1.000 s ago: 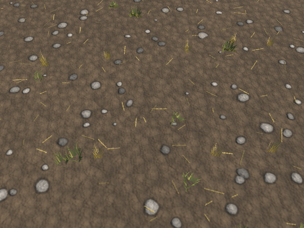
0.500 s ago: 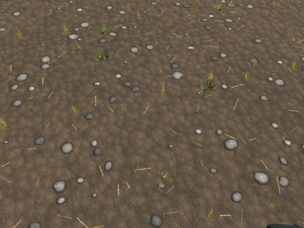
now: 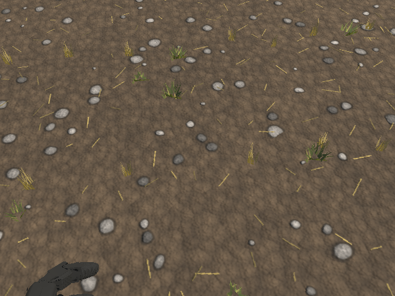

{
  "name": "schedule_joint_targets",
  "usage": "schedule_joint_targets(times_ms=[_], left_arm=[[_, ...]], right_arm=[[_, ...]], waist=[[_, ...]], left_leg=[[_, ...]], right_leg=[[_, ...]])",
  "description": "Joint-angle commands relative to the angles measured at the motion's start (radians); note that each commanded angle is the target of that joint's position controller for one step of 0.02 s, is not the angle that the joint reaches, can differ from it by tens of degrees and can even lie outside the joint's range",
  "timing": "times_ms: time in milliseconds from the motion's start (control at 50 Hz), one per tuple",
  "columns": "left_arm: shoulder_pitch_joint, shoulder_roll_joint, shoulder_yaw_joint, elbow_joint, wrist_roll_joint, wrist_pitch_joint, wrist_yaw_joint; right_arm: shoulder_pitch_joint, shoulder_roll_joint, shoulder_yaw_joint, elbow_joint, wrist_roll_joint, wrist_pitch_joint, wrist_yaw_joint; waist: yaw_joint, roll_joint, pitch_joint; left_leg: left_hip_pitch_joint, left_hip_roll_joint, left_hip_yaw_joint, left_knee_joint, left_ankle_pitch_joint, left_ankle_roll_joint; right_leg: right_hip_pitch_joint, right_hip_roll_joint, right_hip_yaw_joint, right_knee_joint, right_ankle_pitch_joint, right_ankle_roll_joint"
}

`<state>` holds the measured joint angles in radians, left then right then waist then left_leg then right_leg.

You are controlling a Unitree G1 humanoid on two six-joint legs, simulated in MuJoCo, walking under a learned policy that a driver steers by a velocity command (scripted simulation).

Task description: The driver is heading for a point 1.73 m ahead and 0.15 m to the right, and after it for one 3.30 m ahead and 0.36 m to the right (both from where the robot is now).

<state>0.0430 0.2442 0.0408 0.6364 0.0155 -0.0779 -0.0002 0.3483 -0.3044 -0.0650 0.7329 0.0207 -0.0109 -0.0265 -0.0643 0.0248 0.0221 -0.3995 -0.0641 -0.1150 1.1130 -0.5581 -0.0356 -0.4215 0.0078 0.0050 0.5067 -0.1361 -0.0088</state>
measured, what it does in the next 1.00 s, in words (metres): steps on the spot: left foot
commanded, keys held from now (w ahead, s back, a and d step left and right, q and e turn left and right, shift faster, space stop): q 0.02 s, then no key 0.30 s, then e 0.66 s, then no key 0.02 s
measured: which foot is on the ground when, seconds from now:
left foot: up 0.00-0.28, down 0.30-0.74, up 0.76-1.00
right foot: down 0.00-1.00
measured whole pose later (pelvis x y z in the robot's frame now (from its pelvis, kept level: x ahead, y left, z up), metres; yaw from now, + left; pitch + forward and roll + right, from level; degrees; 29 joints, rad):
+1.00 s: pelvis +0.07 -0.03 +0.01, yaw -12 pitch +2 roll +3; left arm 0.20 0.28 0.05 0.69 -0.01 0.01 0.02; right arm 0.10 -0.32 -0.10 0.71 0.00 0.03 -0.06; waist 0.01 0.03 0.05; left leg -0.56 0.00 -0.08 1.13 -0.34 -0.08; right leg -0.28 0.06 0.07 0.44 -0.19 -0.09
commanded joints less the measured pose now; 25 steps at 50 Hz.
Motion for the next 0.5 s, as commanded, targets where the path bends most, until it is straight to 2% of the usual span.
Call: schedule_joint_targets(times_ms=[20,60,120,160,220,260,280,300,320,340,360,380,400,420,460,500], left_arm=[[0.078,0.110,0.034,-0.024,-0.001,0.023,0.007],[0.056,0.136,0.043,-0.002,0.013,0.022,0.004],[0.036,0.157,0.050,0.024,0.002,0.023,0.006],[0.033,0.168,0.051,0.039,-0.009,0.031,0.007],[0.060,0.187,0.051,0.068,-0.024,0.043,0.003],[0.054,0.177,0.042,0.084,-0.037,0.050,0.000],[0.091,0.140,0.027,0.105,-0.035,0.049,-0.002],[0.133,0.085,0.006,0.106,-0.004,0.044,-0.008],[0.193,0.049,-0.006,0.105,0.016,0.040,-0.011],[0.148,0.092,0.000,0.109,0.008,0.049,-0.003],[0.143,0.110,0.005,0.117,-0.006,0.056,-0.001],[0.143,0.103,0.004,0.136,-0.004,0.064,0.004],[0.141,0.117,0.006,0.141,0.005,0.072,0.007],[0.144,0.135,0.008,0.139,0.006,0.077,0.006],[0.134,0.192,0.023,0.135,-0.016,0.076,0.006],[0.124,0.165,0.024,0.126,-0.025,0.073,0.007]], right_arm=[[0.020,-0.117,-0.041,-0.086,-0.003,0.030,-0.009],[0.020,-0.054,-0.025,-0.095,-0.005,0.045,-0.009],[-0.019,-0.026,-0.009,-0.111,-0.018,0.042,-0.002],[-0.057,-0.030,-0.004,-0.121,-0.020,0.039,0.008],[-0.105,-0.053,-0.006,-0.139,-0.019,0.043,0.021],[-0.087,-0.054,-0.009,-0.130,-0.024,0.041,0.026],[-0.092,-0.071,-0.012,-0.134,-0.032,0.040,0.023],[-0.094,-0.138,-0.022,-0.156,-0.044,0.041,0.012],[-0.171,-0.153,-0.011,-0.183,-0.053,0.046,0.005],[-0.183,-0.079,0.004,-0.172,-0.060,0.035,0.012],[-0.222,-0.050,0.013,-0.163,-0.064,0.024,0.019],[-0.247,-0.045,0.014,-0.157,-0.061,0.015,0.023],[-0.248,-0.049,0.014,-0.151,-0.056,0.007,0.024],[-0.245,-0.059,0.012,-0.142,-0.052,0.005,0.021],[-0.206,-0.094,-0.003,-0.137,-0.045,0.015,0.008],[-0.171,-0.123,-0.019,-0.127,-0.041,0.021,-0.005]], waist=[[0.048,-0.125,-0.127],[0.032,-0.164,-0.098],[0.031,-0.150,-0.137],[0.043,-0.156,-0.159],[0.059,-0.160,-0.151],[0.032,-0.147,-0.133],[0.030,-0.120,-0.121],[0.063,0.030,-0.153],[0.128,0.205,-0.140],[0.075,0.187,-0.139],[0.095,0.162,-0.106],[0.099,0.145,-0.097],[0.094,0.152,-0.079],[0.095,0.145,-0.058],[0.063,0.076,-0.001],[0.054,0.059,-0.016]], left_leg=[[-0.273,0.113,0.017,0.132,0.047,-0.049],[-0.166,0.103,0.064,0.040,0.101,-0.051],[-0.070,0.107,0.075,-0.149,0.188,-0.036],[-0.002,0.105,0.086,-0.267,0.256,-0.022],[0.072,0.089,0.102,-0.416,0.288,0.003],[0.199,0.062,0.131,-0.609,0.399,0.042],[0.278,0.078,0.099,-0.703,0.463,0.068],[0.374,0.246,-0.096,-0.745,0.671,0.115],[0.321,0.381,-0.215,-0.751,0.732,0.237],[0.220,0.363,-0.205,-0.787,0.549,0.275],[0.182,0.298,-0.141,-0.787,0.428,0.227],[0.167,0.242,-0.077,-0.772,0.347,0.172],[0.153,0.216,-0.044,-0.767,0.304,0.138],[0.144,0.204,-0.029,-0.764,0.281,0.119],[0.167,0.194,-0.011,-0.757,0.286,0.111],[0.221,0.241,-0.025,-0.736,0.411,0.147]], right_leg=[[0.332,-0.310,0.244,-0.136,0.442,-0.214],[0.202,-0.260,0.149,-0.198,0.442,-0.222],[0.185,-0.267,0.086,-0.205,0.493,-0.241],[0.189,-0.272,0.065,-0.205,0.461,-0.240],[0.201,-0.280,0.076,-0.182,0.305,-0.224],[0.158,-0.250,0.068,-0.131,0.144,-0.175],[0.114,-0.211,0.051,-0.095,0.039,-0.114],[0.045,-0.132,-0.021,0.043,-0.131,-0.023],[-0.009,-0.050,-0.074,0.112,-0.338,0.047],[0.052,-0.072,-0.014,0.123,-0.346,0.062],[0.095,-0.072,-0.016,0.077,-0.255,0.059],[0.132,-0.065,-0.023,0.023,-0.151,0.058],[0.154,-0.067,-0.014,-0.007,-0.077,0.061],[0.159,-0.074,-0.002,-0.024,-0.033,0.058],[0.075,-0.062,0.005,0.009,-0.021,0.026],[0.030,-0.048,-0.005,0.076,-0.023,0.021]])
Keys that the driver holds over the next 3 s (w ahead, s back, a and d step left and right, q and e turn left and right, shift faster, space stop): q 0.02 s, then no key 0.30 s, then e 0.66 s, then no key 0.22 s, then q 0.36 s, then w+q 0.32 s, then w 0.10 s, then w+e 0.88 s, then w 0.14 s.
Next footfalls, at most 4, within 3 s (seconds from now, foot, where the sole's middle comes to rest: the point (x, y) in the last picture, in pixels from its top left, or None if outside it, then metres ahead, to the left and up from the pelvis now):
0.30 left None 0.11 0.14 -0.77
1.34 left None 0.17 0.12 -0.77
1.96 left None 0.26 0.18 -0.77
2.48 right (196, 252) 0.61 0.02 -0.77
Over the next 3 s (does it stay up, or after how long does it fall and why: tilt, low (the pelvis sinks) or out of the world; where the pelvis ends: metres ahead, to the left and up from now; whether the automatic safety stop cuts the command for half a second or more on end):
stays up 0.76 0.12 -0.01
